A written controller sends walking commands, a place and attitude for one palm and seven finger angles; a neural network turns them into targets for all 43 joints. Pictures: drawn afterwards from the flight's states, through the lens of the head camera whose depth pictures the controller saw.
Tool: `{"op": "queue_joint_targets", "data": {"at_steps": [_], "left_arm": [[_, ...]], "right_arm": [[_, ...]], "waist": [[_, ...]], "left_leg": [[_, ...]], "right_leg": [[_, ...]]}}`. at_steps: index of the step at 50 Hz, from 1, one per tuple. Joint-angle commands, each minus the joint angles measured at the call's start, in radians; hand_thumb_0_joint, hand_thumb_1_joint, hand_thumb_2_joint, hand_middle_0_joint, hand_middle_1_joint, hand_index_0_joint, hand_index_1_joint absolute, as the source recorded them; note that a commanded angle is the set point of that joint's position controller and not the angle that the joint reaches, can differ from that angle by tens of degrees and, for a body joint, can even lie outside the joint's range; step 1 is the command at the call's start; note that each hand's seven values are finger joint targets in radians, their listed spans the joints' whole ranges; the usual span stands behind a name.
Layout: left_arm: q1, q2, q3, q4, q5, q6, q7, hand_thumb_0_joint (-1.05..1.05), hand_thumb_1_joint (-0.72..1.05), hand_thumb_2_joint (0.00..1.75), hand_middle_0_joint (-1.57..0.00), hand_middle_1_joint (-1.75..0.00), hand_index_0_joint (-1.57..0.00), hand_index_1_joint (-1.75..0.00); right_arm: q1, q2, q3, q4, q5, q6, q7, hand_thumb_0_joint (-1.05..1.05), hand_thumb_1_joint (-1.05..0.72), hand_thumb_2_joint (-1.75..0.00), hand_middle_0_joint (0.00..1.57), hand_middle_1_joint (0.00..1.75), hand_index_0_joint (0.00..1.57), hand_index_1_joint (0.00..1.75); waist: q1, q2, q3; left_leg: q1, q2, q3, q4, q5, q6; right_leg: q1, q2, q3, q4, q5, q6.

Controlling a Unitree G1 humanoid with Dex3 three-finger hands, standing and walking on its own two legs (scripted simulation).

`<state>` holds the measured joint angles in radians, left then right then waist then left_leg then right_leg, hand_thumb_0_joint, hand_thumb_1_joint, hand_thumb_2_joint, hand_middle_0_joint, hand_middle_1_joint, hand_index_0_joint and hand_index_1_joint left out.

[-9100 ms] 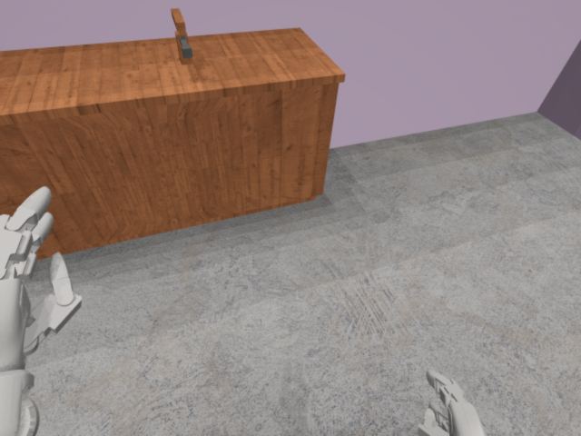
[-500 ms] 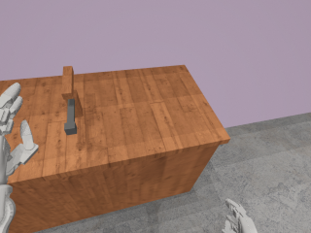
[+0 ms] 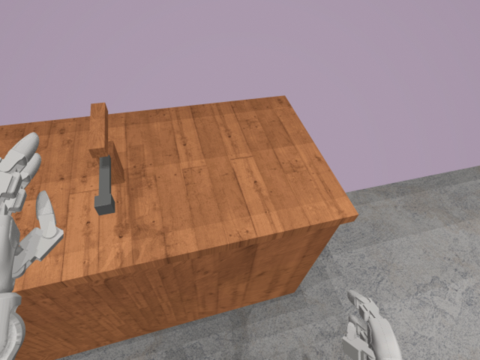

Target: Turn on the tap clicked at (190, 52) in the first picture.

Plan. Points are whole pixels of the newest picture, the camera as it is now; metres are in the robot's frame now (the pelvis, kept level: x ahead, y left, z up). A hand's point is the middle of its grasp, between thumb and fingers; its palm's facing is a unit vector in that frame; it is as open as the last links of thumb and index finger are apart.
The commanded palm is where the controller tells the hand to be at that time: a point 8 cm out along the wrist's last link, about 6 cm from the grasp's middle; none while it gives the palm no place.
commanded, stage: shuffle to correct the standing spot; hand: left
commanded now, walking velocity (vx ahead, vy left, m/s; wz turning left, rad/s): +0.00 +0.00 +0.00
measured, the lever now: (104, 204) +0.35 +0.29 +0.01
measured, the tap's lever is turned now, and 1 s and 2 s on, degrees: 0 0 0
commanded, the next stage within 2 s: come to a stop and stand still in 0.24 s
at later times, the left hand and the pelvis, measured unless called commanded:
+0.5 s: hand (97, 226) +0.23 +0.21 +0.15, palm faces +0.34 -0.86 -0.37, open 7.4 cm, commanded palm +0.17 +0.25 +0.17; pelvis +0.01 -0.03 +0.00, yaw +0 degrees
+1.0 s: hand (70, 206) +0.25 +0.24 +0.17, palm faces +0.42 -0.83 -0.38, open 7.4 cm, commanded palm +0.17 +0.25 +0.17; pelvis +0.00 -0.02 +0.00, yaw -1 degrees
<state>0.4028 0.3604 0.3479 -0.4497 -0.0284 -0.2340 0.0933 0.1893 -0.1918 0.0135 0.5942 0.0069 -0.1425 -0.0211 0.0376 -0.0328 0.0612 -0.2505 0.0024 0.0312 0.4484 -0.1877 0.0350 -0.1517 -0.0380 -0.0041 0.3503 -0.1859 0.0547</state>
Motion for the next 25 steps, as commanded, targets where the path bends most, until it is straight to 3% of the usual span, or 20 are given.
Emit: {"op": "queue_joint_targets", "data": {"at_steps": [1, 5, 8, 10, 13, 15, 16, 17, 20, 21, 25], "left_arm": [[-0.067, 0.151, 0.096, -0.193, -0.008, -0.057, 0.022, 0.00, 0.90, 0.90, -0.20, -0.30, -0.20, -0.30], [-0.075, 0.176, 0.111, -0.229, -0.007, -0.054, 0.027, 0.00, 0.90, 0.90, -0.20, -0.30, -0.20, -0.30], [-0.078, 0.164, 0.103, -0.219, -0.016, -0.048, 0.022, 0.00, 0.90, 0.90, -0.20, -0.30, -0.20, -0.30], [-0.083, 0.185, 0.123, -0.230, -0.018, -0.041, 0.022, 0.00, 0.90, 0.90, -0.20, -0.30, -0.20, -0.30], [-0.092, 0.162, 0.101, -0.240, -0.024, -0.035, 0.015, 0.00, 0.90, 0.90, -0.20, -0.30, -0.20, -0.30], [-0.066, 0.187, 0.127, -0.241, -0.025, -0.027, 0.015, 0.00, 0.90, 0.90, -0.20, -0.30, -0.20, -0.30], [-0.060, 0.161, 0.105, -0.235, -0.029, -0.024, 0.011, 0.00, 0.90, 0.90, -0.20, -0.30, -0.20, -0.30], [-0.062, 0.170, 0.112, -0.252, -0.029, -0.022, 0.010, 0.00, 0.90, 0.90, -0.20, -0.30, -0.20, -0.30], [-0.009, 0.179, 0.123, -0.248, -0.029, -0.012, 0.016, 0.00, 0.90, 0.90, -0.20, -0.30, -0.20, -0.30], [0.000, 0.155, 0.103, -0.238, -0.032, -0.011, 0.016, 0.00, 0.90, 0.90, -0.20, -0.30, -0.20, -0.30], [0.005, 0.204, 0.147, -0.247, -0.034, -0.005, 0.029, 0.00, 0.90, 0.90, -0.20, -0.30, -0.20, -0.30]], "right_arm": [[-0.080, -0.131, -0.052, -0.154, 0.004, -0.047, -0.009, 0.00, -0.90, -0.90, 0.20, 0.30, 0.20, 0.30], [-0.093, -0.130, -0.054, -0.157, 0.008, -0.045, -0.012, 0.00, -0.90, -0.90, 0.20, 0.30, 0.20, 0.30], [-0.081, -0.127, -0.053, -0.162, 0.004, -0.035, -0.012, 0.00, -0.90, -0.90, 0.20, 0.30, 0.20, 0.30], [-0.087, -0.125, -0.055, -0.162, 0.009, -0.031, -0.011, 0.00, -0.90, -0.90, 0.20, 0.30, 0.20, 0.30], [-0.074, -0.129, -0.062, -0.171, 0.007, -0.024, -0.003, 0.00, -0.90, -0.90, 0.20, 0.30, 0.20, 0.30], [-0.083, -0.120, -0.060, -0.175, 0.011, -0.022, 0.001, 0.00, -0.90, -0.90, 0.20, 0.30, 0.20, 0.30], [-0.074, -0.123, -0.060, -0.178, 0.006, -0.017, 0.004, 0.00, -0.90, -0.90, 0.20, 0.30, 0.20, 0.30], [-0.072, -0.123, -0.068, -0.185, 0.009, -0.017, 0.006, 0.00, -0.90, -0.90, 0.20, 0.30, 0.20, 0.30], [-0.085, -0.121, -0.061, -0.182, 0.012, -0.014, 0.005, 0.00, -0.90, -0.90, 0.20, 0.30, 0.20, 0.30], [-0.077, -0.122, -0.057, -0.178, 0.007, -0.011, 0.004, 0.00, -0.90, -0.90, 0.20, 0.30, 0.20, 0.30], [-0.092, -0.124, -0.057, -0.173, 0.009, -0.007, -0.012, 0.00, -0.90, -0.90, 0.20, 0.30, 0.20, 0.30]], "waist": [[-0.010, 0.094, -0.158], [-0.011, 0.120, -0.160], [-0.012, 0.091, -0.163], [-0.014, 0.109, -0.164], [-0.015, 0.134, -0.181], [-0.014, 0.149, -0.184], [-0.015, 0.137, -0.185], [-0.014, 0.133, -0.198], [-0.014, 0.135, -0.199], [-0.015, 0.110, -0.193], [-0.016, 0.084, -0.178]], "left_leg": [[0.055, 0.048, -0.063, -0.100, 0.073, -0.027], [0.067, 0.049, -0.060, -0.102, 0.061, -0.025], [0.074, 0.065, -0.075, -0.117, 0.060, -0.029], [0.090, 0.077, -0.075, -0.115, 0.106, -0.032], [0.106, 0.099, -0.081, -0.107, 0.162, -0.032], [0.112, 0.113, -0.082, -0.098, 0.190, -0.030], [0.098, 0.115, -0.083, -0.091, 0.201, -0.028], [0.112, 0.122, -0.081, -0.075, 0.221, -0.027], [0.097, 0.087, -0.047, -0.046, 0.176, -0.026], [0.079, 0.074, -0.042, -0.043, 0.151, -0.027], [0.079, 0.056, -0.037, -0.039, 0.099, -0.027]], "right_leg": [[0.036, 0.022, -0.003, -0.021, 0.119, -0.053], [0.033, 0.019, 0.003, -0.019, 0.120, -0.054], [0.028, 0.033, -0.002, -0.017, 0.099, -0.049], [0.018, 0.039, -0.010, -0.006, 0.106, -0.046], [0.011, 0.047, -0.017, 0.018, 0.101, -0.043], [0.003, 0.045, -0.022, 0.024, 0.098, -0.042], [0.010, 0.047, -0.025, 0.024, 0.104, -0.041], [0.009, 0.042, -0.018, 0.026, 0.115, -0.043], [0.024, 0.023, 0.005, -0.011, 0.167, -0.052], [0.029, 0.020, 0.008, -0.020, 0.177, -0.054], [0.014, 0.005, 0.033, -0.040, 0.181, -0.062]]}}
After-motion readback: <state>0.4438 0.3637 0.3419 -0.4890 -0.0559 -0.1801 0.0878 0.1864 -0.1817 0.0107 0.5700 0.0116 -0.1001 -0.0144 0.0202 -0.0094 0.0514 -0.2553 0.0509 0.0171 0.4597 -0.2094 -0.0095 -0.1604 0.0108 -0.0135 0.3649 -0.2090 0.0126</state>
